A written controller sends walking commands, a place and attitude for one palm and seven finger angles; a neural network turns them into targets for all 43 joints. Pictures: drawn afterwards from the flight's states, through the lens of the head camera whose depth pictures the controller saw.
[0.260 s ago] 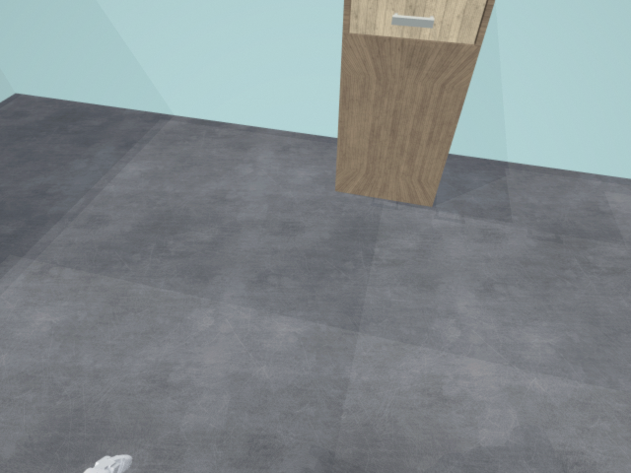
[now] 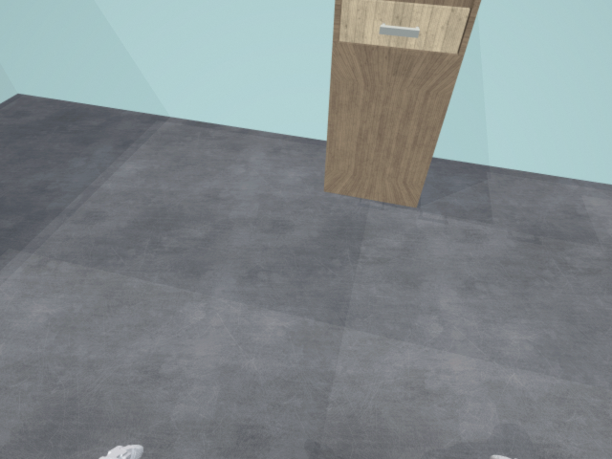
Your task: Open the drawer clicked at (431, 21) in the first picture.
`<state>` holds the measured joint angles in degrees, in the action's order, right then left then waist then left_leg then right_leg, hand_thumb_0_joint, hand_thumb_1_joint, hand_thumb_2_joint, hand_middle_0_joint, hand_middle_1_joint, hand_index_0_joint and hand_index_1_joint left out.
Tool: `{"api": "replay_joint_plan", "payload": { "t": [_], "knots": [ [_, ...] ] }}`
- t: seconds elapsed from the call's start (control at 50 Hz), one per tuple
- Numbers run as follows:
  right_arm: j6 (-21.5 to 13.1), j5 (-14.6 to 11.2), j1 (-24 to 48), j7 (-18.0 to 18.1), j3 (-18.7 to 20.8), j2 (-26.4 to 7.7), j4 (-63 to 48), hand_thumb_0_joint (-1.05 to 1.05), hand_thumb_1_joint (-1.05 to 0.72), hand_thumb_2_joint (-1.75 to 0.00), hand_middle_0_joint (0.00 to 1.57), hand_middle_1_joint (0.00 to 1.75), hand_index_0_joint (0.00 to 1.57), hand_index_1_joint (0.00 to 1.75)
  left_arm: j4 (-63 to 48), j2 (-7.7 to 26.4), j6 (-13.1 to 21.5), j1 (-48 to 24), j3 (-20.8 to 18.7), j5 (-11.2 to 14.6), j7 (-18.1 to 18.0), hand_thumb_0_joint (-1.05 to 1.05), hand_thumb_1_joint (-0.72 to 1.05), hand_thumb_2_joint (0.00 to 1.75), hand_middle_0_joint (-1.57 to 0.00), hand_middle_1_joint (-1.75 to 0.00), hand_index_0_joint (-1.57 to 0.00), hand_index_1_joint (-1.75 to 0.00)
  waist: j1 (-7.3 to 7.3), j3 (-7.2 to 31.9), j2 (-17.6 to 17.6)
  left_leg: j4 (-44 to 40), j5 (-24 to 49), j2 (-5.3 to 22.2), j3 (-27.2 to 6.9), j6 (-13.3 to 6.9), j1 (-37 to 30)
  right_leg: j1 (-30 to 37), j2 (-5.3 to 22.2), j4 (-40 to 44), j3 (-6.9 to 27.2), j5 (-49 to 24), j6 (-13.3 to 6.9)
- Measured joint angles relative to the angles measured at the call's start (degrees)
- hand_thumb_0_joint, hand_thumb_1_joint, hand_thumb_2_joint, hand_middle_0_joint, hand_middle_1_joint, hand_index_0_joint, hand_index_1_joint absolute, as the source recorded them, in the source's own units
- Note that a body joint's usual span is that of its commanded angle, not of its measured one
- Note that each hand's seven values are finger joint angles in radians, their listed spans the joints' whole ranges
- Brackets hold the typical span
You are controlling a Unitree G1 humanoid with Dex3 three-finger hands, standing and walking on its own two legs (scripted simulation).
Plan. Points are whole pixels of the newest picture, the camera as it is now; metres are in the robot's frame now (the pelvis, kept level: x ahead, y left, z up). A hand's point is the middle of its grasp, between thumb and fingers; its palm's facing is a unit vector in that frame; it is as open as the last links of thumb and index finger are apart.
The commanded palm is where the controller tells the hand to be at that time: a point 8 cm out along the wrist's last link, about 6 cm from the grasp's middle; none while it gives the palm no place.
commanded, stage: stand and wait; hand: left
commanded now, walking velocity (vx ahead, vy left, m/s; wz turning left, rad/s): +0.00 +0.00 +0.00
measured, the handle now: (399, 29) +1.43 -0.23 +0.04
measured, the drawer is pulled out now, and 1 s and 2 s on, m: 0.00 0.00 0.00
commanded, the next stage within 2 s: look at it before walking up in 0.56 s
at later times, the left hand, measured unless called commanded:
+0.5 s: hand out of the picture +0.05 +0.25 -0.15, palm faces -0.02 -0.94 -0.34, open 7.4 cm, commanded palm none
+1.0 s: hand out of the picture +0.06 +0.25 -0.15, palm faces -0.03 -0.94 -0.33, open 7.4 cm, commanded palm none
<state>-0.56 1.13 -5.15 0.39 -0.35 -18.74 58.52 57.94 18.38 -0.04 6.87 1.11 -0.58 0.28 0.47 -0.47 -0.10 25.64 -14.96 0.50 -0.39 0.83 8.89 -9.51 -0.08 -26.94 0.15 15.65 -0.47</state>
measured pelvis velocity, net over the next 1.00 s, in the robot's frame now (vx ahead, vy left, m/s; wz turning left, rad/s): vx -0.01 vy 0.00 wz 0.00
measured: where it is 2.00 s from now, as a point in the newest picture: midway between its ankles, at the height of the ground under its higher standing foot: outside the picture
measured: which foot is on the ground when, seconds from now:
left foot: down 0.00-1.00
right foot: down 0.00-1.00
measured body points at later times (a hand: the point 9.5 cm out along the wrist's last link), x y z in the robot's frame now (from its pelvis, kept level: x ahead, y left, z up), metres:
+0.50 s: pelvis -0.01 +0.00 +0.00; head -0.01 +0.00 +0.45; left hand +0.05 +0.30 -0.13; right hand +0.06 -0.30 -0.13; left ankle -0.01 +0.13 -0.74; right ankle -0.01 -0.11 -0.74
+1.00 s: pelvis -0.01 +0.00 +0.01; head -0.01 +0.00 +0.46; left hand +0.06 +0.30 -0.13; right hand +0.07 -0.29 -0.13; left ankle -0.01 +0.13 -0.74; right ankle -0.01 -0.11 -0.74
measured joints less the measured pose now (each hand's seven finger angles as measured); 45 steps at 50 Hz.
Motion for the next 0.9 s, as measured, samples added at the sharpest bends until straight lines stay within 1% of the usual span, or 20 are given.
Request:
{"api": "replay_joint_plan", "payload": {
  "t": [0.36,0.7,0.9],
  "knots": [
    [0.4,-0.3,-2.6,-0.1,0.2,-1.1,4.5,0.01,-0.91,-0.9,0.21,0.3,0.2,0.3,3.9,1.3,-0.1,2.0,-0.5,0.1,0.1,0.01,0.9,0.89,-0.2,-0.29,-0.2,-0.3,-0.05,-1.7,0.1,-2.2,2.2,0.4,-0.3,0.2,-0.2,0.5,-0.4,3.0,-0.3,-2.5,-0.2],
    [0.0,-0.4,-1.8,-0.3,0.0,-0.7,5.1,0.01,-0.91,-0.9,0.21,0.3,0.2,0.3,3.9,1.1,0.2,0.7,-0.3,0.0,0.2,0.01,0.9,0.89,-0.2,-0.29,-0.2,-0.3,-0.17,-1.0,0.1,-3.3,3.1,0.2,-0.1,0.0,-0.5,0.9,-0.2,4.1,-0.1,-3.5,0.1],
    [-0.1,-0.4,-1.6,-0.3,-0.1,-0.7,5.0,0.01,-0.91,-0.9,0.21,0.3,0.2,0.3,3.9,1.0,0.2,0.7,-0.3,-0.1,0.2,0.01,0.9,0.89,-0.2,-0.29,-0.2,-0.3,-0.11,-1.2,0.2,-3.8,3.4,0.0,-0.1,-0.1,-0.5,0.9,0.0,4.6,-0.1,-3.7,0.3]
  ]
}}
